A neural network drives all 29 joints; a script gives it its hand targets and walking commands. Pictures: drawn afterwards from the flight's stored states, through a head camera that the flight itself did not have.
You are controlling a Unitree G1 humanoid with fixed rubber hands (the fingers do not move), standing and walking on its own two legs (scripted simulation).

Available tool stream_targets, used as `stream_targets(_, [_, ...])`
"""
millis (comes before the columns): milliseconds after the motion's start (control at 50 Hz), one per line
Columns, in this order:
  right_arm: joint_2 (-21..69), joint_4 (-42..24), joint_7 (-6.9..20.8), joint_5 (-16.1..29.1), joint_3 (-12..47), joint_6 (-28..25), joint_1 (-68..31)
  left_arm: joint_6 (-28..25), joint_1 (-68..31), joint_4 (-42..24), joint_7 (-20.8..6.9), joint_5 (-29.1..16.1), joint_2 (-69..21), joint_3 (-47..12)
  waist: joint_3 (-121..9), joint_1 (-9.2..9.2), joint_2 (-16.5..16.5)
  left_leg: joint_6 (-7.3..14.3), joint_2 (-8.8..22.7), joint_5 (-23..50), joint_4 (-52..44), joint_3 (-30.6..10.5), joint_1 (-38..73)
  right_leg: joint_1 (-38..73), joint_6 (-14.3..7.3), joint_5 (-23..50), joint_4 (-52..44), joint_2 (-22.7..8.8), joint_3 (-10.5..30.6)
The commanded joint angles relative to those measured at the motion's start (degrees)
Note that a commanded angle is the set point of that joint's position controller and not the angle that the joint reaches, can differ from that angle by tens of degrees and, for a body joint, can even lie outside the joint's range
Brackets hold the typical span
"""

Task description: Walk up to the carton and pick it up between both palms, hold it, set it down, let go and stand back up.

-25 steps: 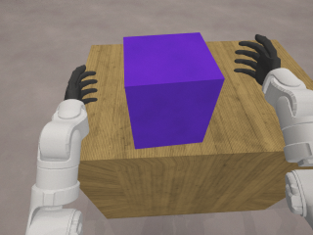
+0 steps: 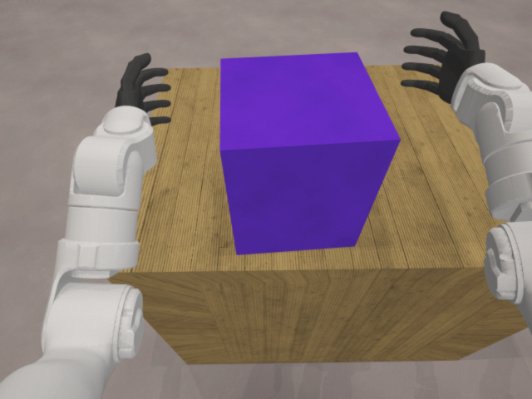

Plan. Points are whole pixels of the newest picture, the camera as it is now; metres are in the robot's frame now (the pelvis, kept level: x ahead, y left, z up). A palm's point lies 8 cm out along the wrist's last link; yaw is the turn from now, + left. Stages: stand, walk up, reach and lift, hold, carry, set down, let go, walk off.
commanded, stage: reach and lift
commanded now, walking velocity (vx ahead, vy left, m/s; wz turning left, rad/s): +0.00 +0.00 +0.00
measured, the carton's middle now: (293, 159) +0.46 +0.01 +0.09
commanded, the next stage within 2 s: none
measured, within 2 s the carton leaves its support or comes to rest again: neither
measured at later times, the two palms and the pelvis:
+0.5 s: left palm (147, 142) +0.41 +0.22 +0.16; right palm (421, 135) +0.46 -0.18 +0.14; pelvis +0.00 +0.00 +0.00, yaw +0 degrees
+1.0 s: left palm (188, 156) +0.41 +0.16 +0.13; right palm (417, 143) +0.46 -0.18 +0.13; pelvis +0.00 -0.01 +0.00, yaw -1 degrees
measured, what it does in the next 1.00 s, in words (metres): stands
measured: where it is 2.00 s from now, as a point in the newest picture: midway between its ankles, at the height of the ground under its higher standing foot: outside the picture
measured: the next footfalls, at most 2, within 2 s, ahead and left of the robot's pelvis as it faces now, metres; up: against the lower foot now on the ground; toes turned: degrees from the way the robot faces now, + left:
none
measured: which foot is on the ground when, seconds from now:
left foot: down 0.00-1.00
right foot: down 0.00-1.00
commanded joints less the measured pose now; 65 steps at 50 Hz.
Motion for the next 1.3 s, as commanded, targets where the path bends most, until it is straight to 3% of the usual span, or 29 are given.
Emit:
stream_targets(0, [-14.1,-5.2,0.1,8.0,4.7,-5.8,-33.2,-5.9,-35.9,-4.5,-0.4,-3.8,10.1,5.9,-42.1,2.56,-1.6,-0.2,-3.9,21.9,1.9,-1.2,17.8,5.3,3.0,34.2,-1.1,2.9,-0.9])
stream_targets(100, [-11.9,-1.8,0.4,6.7,5.4,-7.5,-29.7,-9.2,-32.4,-1.2,-1.7,-2.6,8.0,5.1,-39.8,2.43,-0.9,-0.3,-3.9,21.4,2.0,-1.3,17.7,3.9,2.9,32.1,-1.5,3.2,-1.1])
stream_targets(180, [-10.3,-2.7,0.6,5.5,4.6,-9.7,-28.1,-12.8,-31.3,-1.6,-2.3,-3.0,6.8,3.7,-41.1,1.89,-0.2,-0.4,-3.7,22.0,2.7,-1.3,18.0,2.5,2.6,31.0,-1.8,3.6,-1.5])
stream_targets(380, [-8.0,-5.0,0.9,0.7,1.1,-14.5,-26.4,-19.2,-28.0,5.6,-3.2,-2.8,3.5,1.1,-43.7,1.29,-1.0,-0.1,-3.2,18.5,2.8,-1.4,18.6,-3.5,1.6,22.2,-3.7,3.8,-2.5])
stream_targets(600, [-5.5,-7.5,-1.8,-4.6,-2.2,-20.9,-20.5,-24.0,-19.9,5.2,-3.3,2.0,-1.6,1.9,-49.5,-0.08,-0.5,-1.8,-2.6,28.2,6.8,-1.8,24.0,-5.0,1.8,28.3,-2.5,4.9,-3.5])
stream_targets(700, [-4.8,-10.3,-3.2,-4.4,-1.8,-23.0,-21.1,-24.8,-19.7,0.6,-3.0,3.4,-2.9,2.1,-51.2,-0.23,0.1,-2.4,-2.7,31.9,7.6,-1.7,25.0,-3.2,2.3,32.3,-1.9,5.3,-3.8])
stream_targets(840, [-1.2,-10.5,-4.8,-3.6,0.2,-23.0,-23.4,-26.4,-22.4,-0.6,-1.9,3.9,-4.1,3.0,-49.2,0.6,-1.8,-1.5,-3.1,26.6,6.0,-1.1,21.5,-0.8,3.2,33.7,-1.0,4.6,-3.2])
stream_targets(1040, [5.4,-4.5,-5.9,-5.8,2.4,-21.0,-25.8,-29.2,-25.9,9.3,-1.5,6.1,-7.6,3.7,-41.0,1.36,-4.2,0.5,-2.8,14.5,2.2,-0.5,16.2,-2.3,3.9,23.1,-2.4,3.7,-2.5])
stream_targets(1200, [7.7,-2.0,-8.1,-9.6,-0.6,-21.6,-24.7,-31.1,-27.7,7.5,-0.4,7.8,-10.7,3.3,-42.2,-0.65,-1.6,-0.5,-2.1,17.3,3.5,-0.6,19.0,-4.7,3.5,21.8,-2.7,4.3,-3.6])
stream_targets(1280, [9.2,-1.8,-8.9,-9.1,-0.8,-21.9,-24.6,-31.8,-27.5,7.6,-0.5,7.8,-12.7,3.1,-42.5,-0.93,-1.3,-0.8,-2.0,19.9,4.2,-0.9,20.5,-5.7,3.4,22.3,-3.0,4.5,-3.8])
